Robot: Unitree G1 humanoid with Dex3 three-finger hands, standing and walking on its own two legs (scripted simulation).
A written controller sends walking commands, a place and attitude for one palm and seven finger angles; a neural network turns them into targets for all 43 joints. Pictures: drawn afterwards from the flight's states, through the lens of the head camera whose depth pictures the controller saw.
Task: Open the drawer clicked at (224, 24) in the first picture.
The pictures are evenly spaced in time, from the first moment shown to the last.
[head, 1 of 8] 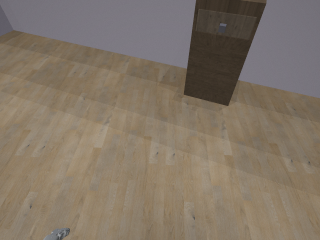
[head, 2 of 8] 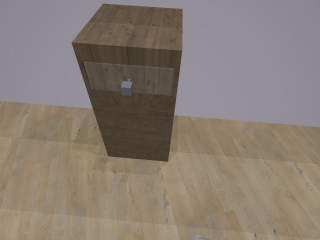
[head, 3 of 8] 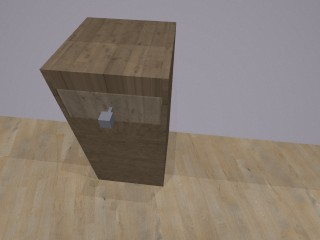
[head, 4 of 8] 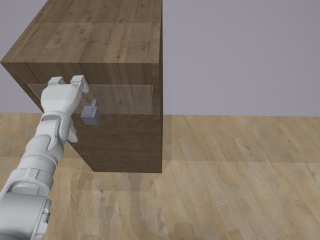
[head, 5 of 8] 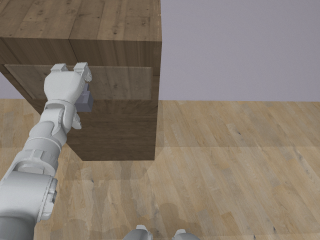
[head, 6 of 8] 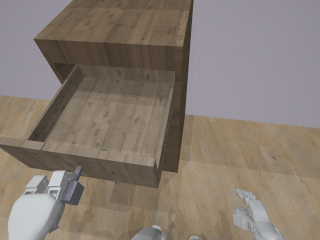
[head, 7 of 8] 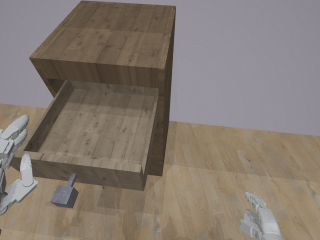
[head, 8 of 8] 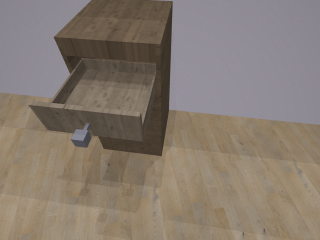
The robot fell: no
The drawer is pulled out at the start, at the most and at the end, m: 0.00 0.30 0.30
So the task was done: yes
